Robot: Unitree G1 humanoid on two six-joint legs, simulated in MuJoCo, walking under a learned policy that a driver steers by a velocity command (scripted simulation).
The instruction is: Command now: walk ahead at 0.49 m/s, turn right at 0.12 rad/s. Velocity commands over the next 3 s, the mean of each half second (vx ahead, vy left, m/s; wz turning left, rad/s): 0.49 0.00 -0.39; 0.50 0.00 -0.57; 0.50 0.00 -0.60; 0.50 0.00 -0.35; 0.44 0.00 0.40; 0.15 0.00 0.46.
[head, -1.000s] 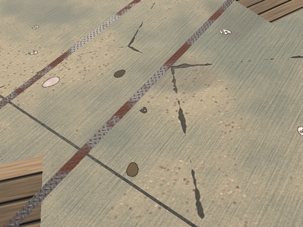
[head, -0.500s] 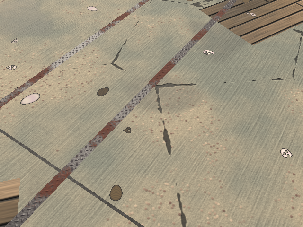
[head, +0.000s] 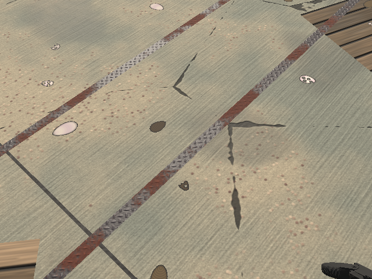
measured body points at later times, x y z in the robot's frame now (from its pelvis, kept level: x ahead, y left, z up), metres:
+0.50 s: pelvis +0.28 +0.02 +0.00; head +0.30 +0.01 +0.45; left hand +0.51 +0.23 -0.09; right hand +0.26 -0.27 -0.13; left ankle +0.22 +0.14 -0.74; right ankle +0.41 -0.17 -0.69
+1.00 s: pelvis +0.54 -0.11 +0.01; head +0.56 -0.14 +0.45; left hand +0.74 +0.11 -0.09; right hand +0.61 -0.43 -0.08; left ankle +0.79 -0.03 -0.68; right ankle +0.46 -0.15 -0.74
